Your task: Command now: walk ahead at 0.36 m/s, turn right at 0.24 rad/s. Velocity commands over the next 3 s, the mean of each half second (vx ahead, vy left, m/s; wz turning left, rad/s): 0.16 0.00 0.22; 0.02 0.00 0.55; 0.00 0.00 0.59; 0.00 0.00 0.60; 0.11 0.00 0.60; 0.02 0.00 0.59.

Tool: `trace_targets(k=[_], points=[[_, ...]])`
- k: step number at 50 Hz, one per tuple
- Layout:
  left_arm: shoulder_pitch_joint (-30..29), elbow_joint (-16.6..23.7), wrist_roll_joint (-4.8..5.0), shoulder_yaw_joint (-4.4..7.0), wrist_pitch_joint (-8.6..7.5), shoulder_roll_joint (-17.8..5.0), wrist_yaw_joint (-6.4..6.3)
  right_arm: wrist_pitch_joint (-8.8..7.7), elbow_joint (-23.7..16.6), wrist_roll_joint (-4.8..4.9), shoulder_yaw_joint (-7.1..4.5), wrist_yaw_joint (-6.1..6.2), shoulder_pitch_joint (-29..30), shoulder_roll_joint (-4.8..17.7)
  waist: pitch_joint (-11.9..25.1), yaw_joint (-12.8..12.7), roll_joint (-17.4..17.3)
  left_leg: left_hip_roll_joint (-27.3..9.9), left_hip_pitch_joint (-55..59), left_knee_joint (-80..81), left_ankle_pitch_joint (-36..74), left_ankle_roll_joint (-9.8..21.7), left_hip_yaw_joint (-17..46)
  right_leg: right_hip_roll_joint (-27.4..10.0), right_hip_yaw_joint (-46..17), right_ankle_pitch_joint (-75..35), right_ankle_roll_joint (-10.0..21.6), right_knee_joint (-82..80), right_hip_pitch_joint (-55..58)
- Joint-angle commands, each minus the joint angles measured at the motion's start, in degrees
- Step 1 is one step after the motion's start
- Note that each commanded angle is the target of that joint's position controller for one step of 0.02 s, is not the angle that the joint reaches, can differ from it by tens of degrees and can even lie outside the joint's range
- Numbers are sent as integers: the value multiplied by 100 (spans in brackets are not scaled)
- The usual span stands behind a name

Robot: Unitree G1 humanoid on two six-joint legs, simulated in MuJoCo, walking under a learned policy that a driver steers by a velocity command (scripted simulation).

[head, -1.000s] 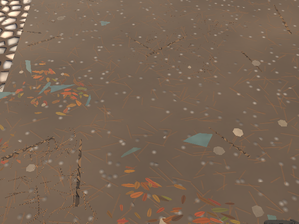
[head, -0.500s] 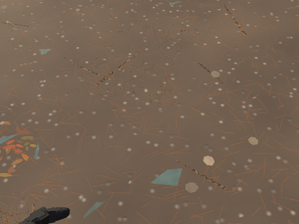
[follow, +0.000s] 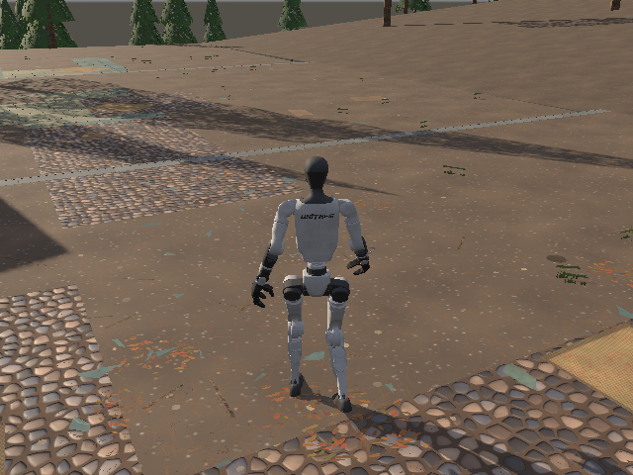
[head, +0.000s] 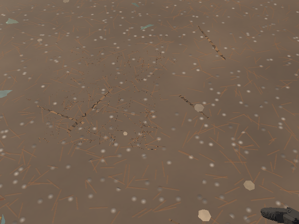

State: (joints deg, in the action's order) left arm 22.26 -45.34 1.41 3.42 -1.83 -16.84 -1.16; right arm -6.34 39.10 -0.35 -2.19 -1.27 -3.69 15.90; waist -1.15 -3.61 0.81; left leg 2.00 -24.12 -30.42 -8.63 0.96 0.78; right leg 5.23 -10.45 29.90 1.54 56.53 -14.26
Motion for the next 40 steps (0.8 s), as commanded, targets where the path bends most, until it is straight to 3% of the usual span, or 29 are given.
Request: trace_targets(k=[1, 2, 4, 7, 10, 12, 14, 15, 16, 17, 18, 19, 20, 21, 22, 24, 26, 29, 33, 35, 36, 37, 38, 39, 40], points=[[-210, 475, -88, 147, -74, -777, -52, 51, -16, -36, -214, -23, -980, 682, 529, 593, -336, -2007, 2668, 1100, 1847, 1214, 2485, -471, 154, -252, -249, 1577, -2503], [-366, 555, -187, 156, -62, -711, -48, 63, 24, -41, -177, -45, -756, 590, 368, 421, -331, -1842, 2158, 1092, 2911, 1264, 2040, -669, 296, -374, -296, 1254, -2284], [-360, 572, -198, 84, -43, -373, -28, 61, 115, -34, -110, -64, -576, 432, 361, 210, -621, -1398, 1604, 1203, 3874, 1161, 1364, -799, 509, -549, -369, 250, -1667], [-591, 618, -211, -37, -64, -117, -25, 191, 235, 33, -245, 34, -594, 875, 695, 224, -830, -1234, 1335, 1202, 4400, 1214, 1030, -599, 769, -1217, -510, -1176, -836], [-988, 673, -147, 14, -2, -361, -13, 367, 278, 140, -358, 121, -767, 1179, 761, 352, -809, -1233, 1265, 1203, 3367, 1126, 1174, -386, 776, -1970, -494, -1802, -473], [-1267, 761, -146, 39, 41, -441, -13, 452, 300, 188, -363, 160, -823, 1162, 606, 383, -809, -1204, 1129, 1132, 2426, 1024, 1399, -343, 686, -2084, -417, -2167, -337], [-1252, 773, -163, 90, 18, -506, -2, 523, 268, 230, -344, 215, -715, 1077, 490, 219, -790, -1057, 910, 912, 1355, 800, 1645, -354, 644, -2537, -273, -2942, 146], [-1199, 781, -196, 136, -12, -616, -16, 541, 255, 228, -308, 236, -750, 945, 468, 158, -709, -865, 707, 681, 798, 584, 1689, -544, 567, -2908, -127, -3353, 549], [-1025, 827, -277, 211, -18, -926, -69, 534, 198, 137, -224, 234, -860, 668, 698, 159, -203, -563, 311, 0, -200, 303, 1490, -1362, 3, -3610, 180, -3426, 1165], [-993, 908, -327, 260, 64, -1196, -135, 513, 198, 20, -134, 210, -1388, 333, 985, 404, 1074, 141, -450, -1278, -2574, -67, 778, -2505, -929, -5174, 813, -3288, 1804], [-852, 807, -341, 271, 131, -1101, -94, 533, 138, 119, -201, 246, -1481, 618, 1127, 272, 1520, 162, -938, -2402, -3194, -275, 343, -3049, -1657, -4694, 1472, -3619, 1580], [-1044, 858, -292, 193, 117, -821, -71, 597, 224, 149, -333, 286, -1449, 994, 869, 280, 961, -75, -1078, -3144, -2843, -387, 448, -2726, -1381, -4052, 1434, -3732, 1354], [-1374, 874, -260, 131, 98, -610, -59, 701, 283, 165, -399, 326, -1424, 1053, 669, 388, 743, -177, -1175, -3423, -2456, -466, 456, -2400, -886, -3693, 1194, -3745, 1126], [-1660, 924, -232, 83, 81, -497, -42, 825, 346, 159, -424, 372, -1485, 1012, 555, 467, 683, -258, -1086, -3565, -2200, -568, 442, -2200, -485, -3552, 1061, -3799, 858], [-1830, 902, -230, 87, 75, -523, -36, 904, 317, 134, -419, 383, -1487, 935, 447, 510, 707, -290, -966, -3684, -1929, -659, 375, -2119, -214, -3650, 1064, -3862, 582], [-1856, 814, -280, 106, 84, -559, -65, 947, 161, 142, -382, 359, -1346, 736, 363, 506, 767, -323, -770, -3414, -1574, -734, 164, -1951, 251, -3665, 1101, -3984, 359], [-1787, 732, -270, 133, 111, -605, -113, 939, -17, 141, -332, 306, -1095, 612, 429, 404, 759, -426, -706, -2845, -1382, -745, 89, -2014, 443, -3702, 1176, -3981, 547], [-1786, 657, -239, 210, 155, -807, -116, 931, -219, 125, -266, 187, -846, 546, 592, 301, 750, -515, -184, -1981, -1254, -630, -82, -2165, 654, -3864, 1225, -3920, 597], [-1726, 523, -111, 293, 177, -1024, -41, 985, -361, 132, -318, 61, -814, 721, 586, 327, 774, -445, 308, -1062, -1146, -353, -312, -2369, 737, -3873, 1110, -3672, 733], [-1797, 452, 6, 307, 183, -1024, -35, 1002, -294, 119, -359, 18, -1077, 729, 569, 546, 674, -277, 954, -7, -416, -79, -491, -2238, 991, -3484, 770, -3223, 521], [-1503, 307, 7, 282, 183, -867, -23, 1001, -259, 86, -425, 49, -1218, 886, 569, 555, 372, -235, 1486, 518, 198, 121, -280, -1996, 1267, -2845, 390, -2740, 174], [-1337, 314, -180, 205, 183, -551, 8, 988, -330, 85, -573, 147, -1322, 1441, 557, 420, -990, -1267, 2256, 955, 1935, 544, 1199, -1404, 1895, -1361, -206, -1325, -917], [-1782, 673, -315, 158, 175, -471, -43, 914, -497, -58, -632, 146, -1272, 1913, 460, 576, -2018, -2505, 2301, 1106, 2835, 1742, 2955, -496, 1639, 825, -582, -98, -2308], [-2100, 689, -271, 240, 185, -718, -79, 783, -503, -157, -552, 111, -1339, 1577, 702, 837, -1210, -2366, 2145, 1198, 2429, 1948, 2775, -583, 848, 881, -546, 793, -2348], [-2018, 654, -153, 276, 209, -762, -85, 685, -484, -129, -495, 117, -1094, 1436, 581, 630, -1033, -2036, 1995, 1186, 2074, 1655, 2263, -678, 683, 389, -453, 978, -2361]])
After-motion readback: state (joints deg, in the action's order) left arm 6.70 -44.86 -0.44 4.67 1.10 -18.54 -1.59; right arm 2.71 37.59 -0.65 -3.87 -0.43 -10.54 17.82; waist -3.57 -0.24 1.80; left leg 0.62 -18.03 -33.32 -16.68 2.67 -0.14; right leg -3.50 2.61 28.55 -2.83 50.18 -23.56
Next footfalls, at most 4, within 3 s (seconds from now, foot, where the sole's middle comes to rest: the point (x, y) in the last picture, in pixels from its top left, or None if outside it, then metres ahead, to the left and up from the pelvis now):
0.32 right None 0.23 -0.12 -0.76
0.72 left None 0.14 0.12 -0.76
1.22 right None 0.26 -0.06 -0.76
1.64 left None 0.07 0.13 -0.76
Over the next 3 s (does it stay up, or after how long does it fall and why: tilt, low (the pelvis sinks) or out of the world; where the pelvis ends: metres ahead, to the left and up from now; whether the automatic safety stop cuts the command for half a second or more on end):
stays up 0.17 0.17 0.00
